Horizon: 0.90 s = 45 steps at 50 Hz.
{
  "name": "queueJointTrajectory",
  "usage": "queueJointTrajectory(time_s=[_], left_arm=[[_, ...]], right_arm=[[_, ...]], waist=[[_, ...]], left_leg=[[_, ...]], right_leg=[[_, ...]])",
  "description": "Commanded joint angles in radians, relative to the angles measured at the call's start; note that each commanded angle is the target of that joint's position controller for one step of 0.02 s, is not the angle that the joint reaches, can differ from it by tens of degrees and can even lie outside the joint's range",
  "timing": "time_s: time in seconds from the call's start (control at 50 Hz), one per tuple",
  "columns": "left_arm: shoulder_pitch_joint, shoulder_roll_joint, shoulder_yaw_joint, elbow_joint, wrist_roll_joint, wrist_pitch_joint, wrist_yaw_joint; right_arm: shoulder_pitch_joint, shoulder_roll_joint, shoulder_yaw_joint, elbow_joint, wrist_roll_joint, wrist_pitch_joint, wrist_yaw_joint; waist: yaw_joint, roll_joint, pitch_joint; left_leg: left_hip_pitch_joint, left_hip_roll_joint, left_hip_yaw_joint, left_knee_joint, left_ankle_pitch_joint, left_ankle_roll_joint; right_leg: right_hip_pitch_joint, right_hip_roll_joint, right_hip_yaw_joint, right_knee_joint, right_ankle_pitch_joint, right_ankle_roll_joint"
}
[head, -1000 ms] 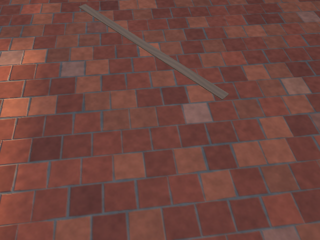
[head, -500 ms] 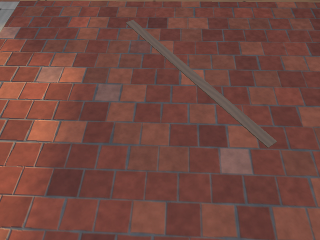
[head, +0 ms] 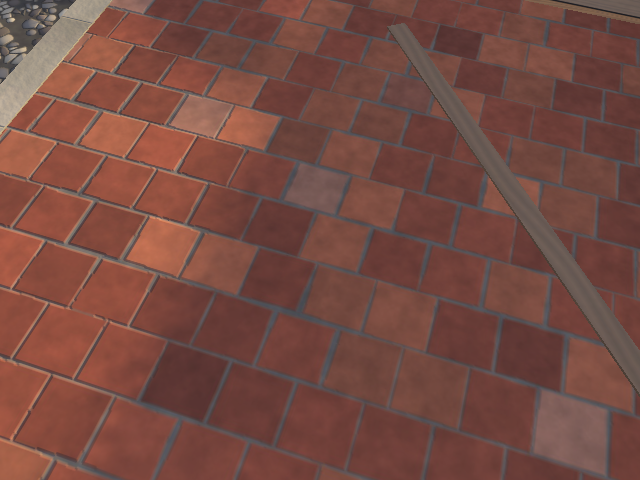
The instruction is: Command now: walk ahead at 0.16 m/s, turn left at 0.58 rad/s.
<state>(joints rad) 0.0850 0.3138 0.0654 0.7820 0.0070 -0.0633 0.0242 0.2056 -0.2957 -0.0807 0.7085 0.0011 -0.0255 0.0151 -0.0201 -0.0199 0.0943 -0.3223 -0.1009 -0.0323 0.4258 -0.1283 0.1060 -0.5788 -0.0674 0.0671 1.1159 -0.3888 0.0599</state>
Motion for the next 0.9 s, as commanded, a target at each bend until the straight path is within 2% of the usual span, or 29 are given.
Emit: queueJointTrajectory(time_s=[0.02, 0.08, 0.18, 0.24, 0.26, 0.28, 0.3, 0.32, 0.34, 0.36, 0.38, 0.4, 0.42, 0.44, 0.46, 0.5, 0.54, 0.58, 0.6, 0.62, 0.64, 0.66, 0.68, 0.7, 0.72, 0.76, 0.82, 0.86, 0.9], left_arm=[[0.103, 0.068, 0.019, -0.033, 0.008, 0.017, 0.012], [0.033, 0.064, 0.013, -0.055, 0.003, 0.025, 0.007], [-0.059, 0.080, 0.015, -0.089, -0.005, 0.024, -0.006], [-0.026, 0.099, 0.026, -0.089, -0.007, 0.007, -0.014], [0.010, 0.101, 0.029, -0.080, -0.006, -0.001, -0.016], [0.043, 0.135, 0.038, -0.077, 0.005, -0.007, -0.012], [0.042, 0.199, 0.046, -0.087, 0.023, -0.001, -0.004], [0.085, 0.179, 0.041, -0.058, 0.047, 0.010, -0.009], [0.068, 0.119, 0.024, -0.076, 0.025, 0.008, -0.017], [0.047, 0.079, 0.013, -0.080, 0.013, 0.009, -0.020], [0.017, 0.055, 0.002, -0.078, 0.007, 0.012, -0.026], [-0.014, 0.045, -0.007, -0.074, -0.002, 0.016, -0.030], [-0.034, 0.051, -0.008, -0.067, -0.004, 0.026, -0.033], [-0.034, 0.074, 0.001, -0.064, -0.006, 0.037, -0.033], [-0.006, 0.110, 0.015, -0.061, -0.009, 0.047, -0.031], [0.042, 0.160, 0.033, -0.056, -0.014, 0.058, -0.024], [0.032, 0.167, 0.037, -0.062, -0.024, 0.062, -0.019], [0.022, 0.155, 0.035, -0.066, -0.037, 0.069, -0.009], [0.032, 0.138, 0.031, -0.065, -0.038, 0.068, -0.003], [0.024, 0.100, 0.022, -0.085, -0.033, 0.062, -0.003], [0.013, 0.082, 0.018, -0.096, -0.033, 0.057, -0.007], [0.027, 0.113, 0.028, -0.089, -0.027, 0.054, -0.009], [0.042, 0.146, 0.048, -0.077, -0.029, 0.057, -0.009], [0.081, 0.143, 0.055, -0.060, -0.031, 0.069, -0.005], [0.105, 0.126, 0.054, -0.050, -0.029, 0.082, -0.003], [0.083, 0.083, 0.039, -0.064, -0.030, 0.095, -0.006], [0.016, 0.057, 0.021, -0.114, -0.036, 0.096, -0.029], [0.005, 0.068, 0.019, -0.137, -0.037, 0.098, -0.044], [0.025, 0.093, 0.028, -0.144, -0.036, 0.103, -0.055]], right_arm=[[-0.017, -0.170, -0.046, -0.076, 0.004, -0.005, -0.022], [-0.011, -0.171, -0.046, -0.077, 0.016, 0.022, -0.042], [-0.003, -0.167, -0.043, -0.080, 0.010, 0.050, -0.053], [-0.034, -0.156, -0.037, -0.096, 0.015, 0.056, -0.054], [-0.060, -0.149, -0.033, -0.105, 0.020, 0.057, -0.056], [-0.046, -0.119, -0.023, -0.115, 0.014, 0.055, -0.056], [0.036, -0.056, -0.005, -0.114, -0.008, 0.051, -0.057], [0.078, -0.093, -0.012, -0.124, -0.001, 0.049, -0.060], [0.113, -0.165, -0.029, -0.086, -0.008, 0.048, -0.062], [0.077, -0.175, -0.035, -0.065, -0.002, 0.056, -0.063], [0.061, -0.143, -0.029, -0.048, -0.002, 0.068, -0.066], [0.046, -0.118, -0.020, -0.050, -0.010, 0.076, -0.065], [0.039, -0.078, -0.007, -0.047, -0.012, 0.077, -0.058], [0.017, -0.053, 0.002, -0.049, -0.010, 0.074, -0.054], [-0.014, -0.047, 0.005, -0.052, -0.005, 0.068, -0.053], [-0.032, -0.073, -0.004, -0.046, 0.009, 0.061, -0.056], [-0.016, -0.085, -0.010, -0.030, 0.014, 0.056, -0.059], [0.011, -0.091, -0.016, -0.011, 0.009, 0.048, -0.055], [0.019, -0.116, -0.023, -0.012, 0.000, 0.044, -0.056], [0.034, -0.180, -0.040, -0.009, -0.019, 0.046, -0.059], [0.025, -0.198, -0.048, -0.003, -0.031, 0.049, -0.055], [-0.021, -0.166, -0.039, -0.028, -0.043, 0.044, -0.055], [-0.035, -0.134, -0.027, -0.038, -0.045, 0.035, -0.060], [-0.069, -0.119, -0.021, -0.041, -0.030, 0.026, -0.065], [-0.095, -0.111, -0.018, -0.041, -0.013, 0.018, -0.065], [-0.082, -0.119, -0.020, -0.025, -0.002, 0.019, -0.066], [-0.052, -0.143, -0.031, -0.008, -0.004, 0.035, -0.070], [-0.048, -0.175, -0.040, -0.003, -0.002, 0.044, -0.067], [-0.048, -0.193, -0.046, 0.002, 0.010, 0.043, -0.061]], waist=[[0.051, 0.074, -0.213], [0.026, 0.105, -0.232], [-0.005, 0.144, -0.197], [0.020, 0.177, -0.189], [0.051, 0.178, -0.187], [0.052, 0.134, -0.213], [-0.007, -0.094, -0.262], [-0.024, -0.291, -0.266], [-0.010, -0.186, -0.262], [0.002, -0.110, -0.239], [-0.006, -0.073, -0.217], [-0.016, -0.079, -0.194], [-0.029, -0.100, -0.176], [-0.018, -0.137, -0.162], [0.007, -0.165, -0.161], [0.035, -0.183, -0.185], [0.025, -0.181, -0.191], [0.001, -0.167, -0.187], [0.001, -0.134, -0.201], [0.013, 0.018, -0.200], [0.014, 0.205, -0.158], [0.001, 0.248, -0.141], [0.002, 0.207, -0.130], [0.030, 0.163, -0.122], [0.042, 0.146, -0.108], [0.027, 0.151, -0.096], [-0.012, 0.185, -0.123], [-0.021, 0.201, -0.138], [-0.013, 0.203, -0.140]], left_leg=[[0.107, 0.248, -0.204, -0.079, 0.657, 0.176], [0.110, 0.220, -0.219, -0.055, 0.518, 0.129], [0.137, 0.223, -0.340, -0.007, 0.315, 0.105], [0.172, 0.212, -0.425, 0.056, 0.293, 0.079], [0.160, 0.181, -0.426, 0.093, 0.261, 0.051], [0.098, 0.137, -0.398, 0.169, 0.137, 0.008], [-0.018, 0.021, -0.246, 0.365, -0.259, -0.052], [-0.181, -0.060, -0.161, 0.530, -0.608, -0.112], [-0.196, -0.011, -0.196, 0.687, -0.577, -0.147], [-0.201, 0.002, -0.188, 0.745, -0.515, -0.167], [-0.180, 0.021, -0.180, 0.726, -0.477, -0.184], [-0.154, 0.062, -0.162, 0.653, -0.433, -0.198], [-0.088, 0.080, -0.107, 0.533, -0.407, -0.207], [-0.042, 0.072, -0.054, 0.415, -0.391, -0.213], [-0.018, 0.057, -0.029, 0.329, -0.376, -0.215], [0.007, 0.043, -0.030, 0.225, -0.303, -0.205], [0.048, 0.039, -0.033, 0.109, -0.220, -0.180], [0.156, 0.041, -0.019, -0.041, -0.096, -0.137], [0.250, 0.097, -0.049, -0.046, -0.047, -0.106], [0.288, 0.215, -0.144, -0.039, -0.017, -0.038], [0.247, 0.325, -0.266, -0.100, 0.057, 0.057], [0.231, 0.436, -0.345, -0.132, 0.174, 0.136], [0.227, 0.462, -0.342, -0.126, 0.295, 0.163], [0.230, 0.438, -0.284, -0.101, 0.367, 0.144], [0.248, 0.413, -0.225, -0.080, 0.411, 0.118], [0.280, 0.373, -0.139, -0.067, 0.465, 0.099], [0.308, 0.361, -0.070, -0.058, 0.452, 0.099], [0.286, 0.377, -0.049, -0.049, 0.455, 0.097], [0.273, 0.393, -0.040, -0.022, 0.431, 0.087]], right_leg=[[0.034, 0.022, -0.007, -0.117, 0.094, 0.032], [0.053, 0.046, 0.006, -0.260, 0.210, 0.044], [0.073, 0.085, 0.040, -0.426, 0.191, 0.038], [0.152, 0.100, 0.045, -0.577, 0.177, 0.008], [0.231, 0.092, 0.033, -0.699, 0.285, -0.012], [0.367, -0.005, 0.089, -0.753, 0.452, -0.052], [0.518, -0.214, 0.276, -0.726, 0.819, -0.156], [0.564, -0.344, 0.530, -0.755, 0.922, -0.342], [0.551, -0.330, 0.521, -0.751, 0.847, -0.370], [0.528, -0.263, 0.398, -0.724, 0.790, -0.329], [0.487, -0.200, 0.318, -0.722, 0.720, -0.289], [0.444, -0.176, 0.291, -0.737, 0.647, -0.270], [0.391, -0.123, 0.239, -0.752, 0.602, -0.243], [0.370, -0.080, 0.208, -0.756, 0.593, -0.229], [0.389, -0.067, 0.215, -0.752, 0.591, -0.232], [0.444, -0.090, 0.278, -0.751, 0.552, -0.253], [0.446, -0.097, 0.327, -0.755, 0.480, -0.253], [0.377, -0.073, 0.332, -0.745, 0.394, -0.217], [0.291, -0.052, 0.313, -0.721, 0.325, -0.179], [0.180, 0.015, 0.210, -0.630, 0.228, -0.125], [0.096, 0.125, 0.062, -0.511, 0.031, -0.075], [0.053, 0.126, 0.015, -0.319, -0.153, -0.042], [0.017, 0.110, 0.023, -0.133, -0.212, -0.024], [0.000, 0.099, 0.037, -0.041, -0.193, -0.011], [-0.028, 0.083, 0.045, -0.009, -0.149, 0.003], [-0.049, 0.070, 0.006, -0.051, -0.076, 0.028], [0.026, 0.048, -0.059, -0.223, -0.022, 0.039], [0.117, 0.049, -0.096, -0.328, -0.010, 0.024], [0.181, 0.061, -0.127, -0.424, 0.024, -0.001]])
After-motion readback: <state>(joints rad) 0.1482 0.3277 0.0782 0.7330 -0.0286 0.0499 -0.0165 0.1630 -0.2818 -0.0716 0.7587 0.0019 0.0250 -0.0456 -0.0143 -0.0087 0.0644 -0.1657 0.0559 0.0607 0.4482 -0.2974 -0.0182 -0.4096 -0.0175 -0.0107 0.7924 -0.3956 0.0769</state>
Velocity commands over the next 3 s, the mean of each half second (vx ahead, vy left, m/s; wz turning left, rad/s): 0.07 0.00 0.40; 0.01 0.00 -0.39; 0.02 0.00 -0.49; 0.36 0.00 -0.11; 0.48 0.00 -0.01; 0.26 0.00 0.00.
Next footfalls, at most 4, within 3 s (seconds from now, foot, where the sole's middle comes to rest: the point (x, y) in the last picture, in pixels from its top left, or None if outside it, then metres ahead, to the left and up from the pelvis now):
0.28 right None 0.23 -0.14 -0.78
0.60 left None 0.12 0.09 -0.78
0.96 right None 0.16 -0.17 -0.78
1.44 left None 0.23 0.05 -0.78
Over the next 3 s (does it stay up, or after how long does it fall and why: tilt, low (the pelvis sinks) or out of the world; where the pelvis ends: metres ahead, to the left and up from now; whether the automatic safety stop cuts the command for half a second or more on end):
stays up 0.71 -0.33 -0.01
